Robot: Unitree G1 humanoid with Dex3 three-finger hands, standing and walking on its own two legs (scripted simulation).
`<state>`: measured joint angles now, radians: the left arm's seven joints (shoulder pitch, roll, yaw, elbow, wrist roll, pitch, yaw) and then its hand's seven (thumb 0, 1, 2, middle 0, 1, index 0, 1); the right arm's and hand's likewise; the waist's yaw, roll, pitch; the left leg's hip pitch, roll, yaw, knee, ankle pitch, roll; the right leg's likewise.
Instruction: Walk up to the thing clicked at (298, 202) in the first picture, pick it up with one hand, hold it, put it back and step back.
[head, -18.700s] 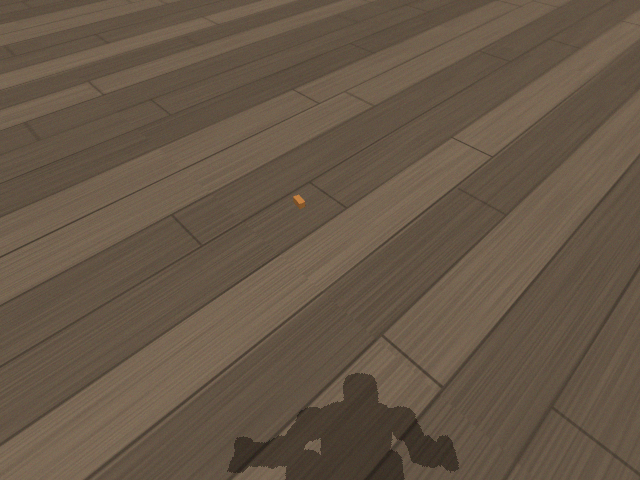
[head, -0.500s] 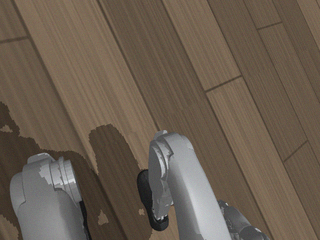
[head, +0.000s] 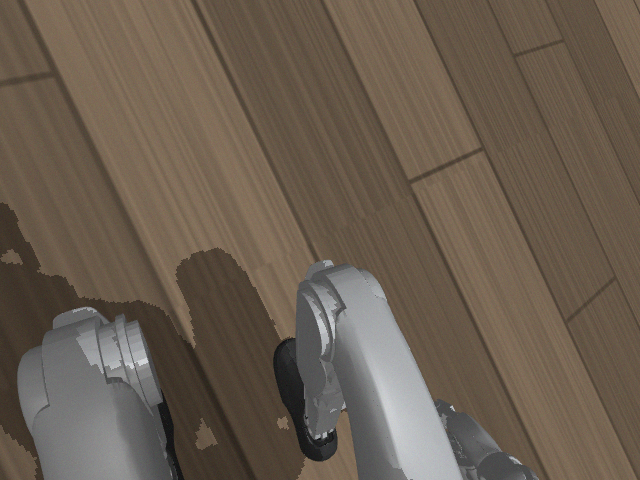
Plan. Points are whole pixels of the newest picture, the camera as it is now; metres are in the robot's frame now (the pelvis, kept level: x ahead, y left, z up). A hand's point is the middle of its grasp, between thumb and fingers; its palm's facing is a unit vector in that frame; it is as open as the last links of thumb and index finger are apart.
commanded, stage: rise first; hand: left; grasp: from above
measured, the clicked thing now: out of the picture +0.48 +0.37 -0.30
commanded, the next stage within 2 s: approach in 1.22 s
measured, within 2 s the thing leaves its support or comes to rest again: neither
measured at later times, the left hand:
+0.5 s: hand out of the picture +0.43 +0.41 -0.17, palm faces -0.48 -0.10 -0.87, open 12.4 cm
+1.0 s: hand out of the picture +0.43 +0.41 -0.16, palm faces -0.48 -0.09 -0.87, open 12.5 cm
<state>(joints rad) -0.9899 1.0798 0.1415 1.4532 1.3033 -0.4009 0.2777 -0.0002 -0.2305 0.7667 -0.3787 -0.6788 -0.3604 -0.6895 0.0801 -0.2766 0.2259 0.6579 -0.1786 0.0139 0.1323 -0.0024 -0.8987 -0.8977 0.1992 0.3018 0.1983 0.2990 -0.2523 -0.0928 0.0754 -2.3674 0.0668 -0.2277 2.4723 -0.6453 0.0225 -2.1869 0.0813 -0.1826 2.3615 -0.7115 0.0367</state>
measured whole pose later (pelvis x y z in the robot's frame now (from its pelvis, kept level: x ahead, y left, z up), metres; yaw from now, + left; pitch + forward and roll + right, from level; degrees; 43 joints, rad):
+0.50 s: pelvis +0.00 +0.00 +0.00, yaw +0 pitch +29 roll -13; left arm -1.00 1.09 0.13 1.47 1.31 -0.39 0.28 0.00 -0.23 0.76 -0.39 -0.66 -0.37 -0.67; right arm 0.09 -0.28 0.23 0.65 -0.18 0.01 0.13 0.00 -0.90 -0.90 0.20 0.30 0.20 0.30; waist -0.26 -0.09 0.07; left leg -2.37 0.07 -0.23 2.47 -0.64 0.02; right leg -2.19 0.08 -0.18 2.36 -0.71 0.04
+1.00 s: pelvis +0.00 +0.00 +0.00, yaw +0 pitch +29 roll -13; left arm -0.99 1.08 0.12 1.45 1.30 -0.38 0.27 0.00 -0.23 0.77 -0.39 -0.66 -0.36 -0.67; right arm 0.09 -0.28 0.22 0.65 -0.17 0.01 0.13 0.00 -0.90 -0.90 0.20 0.30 0.20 0.30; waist -0.25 -0.08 0.06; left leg -2.37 0.06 -0.22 2.47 -0.64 0.03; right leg -2.19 0.08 -0.18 2.36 -0.71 0.04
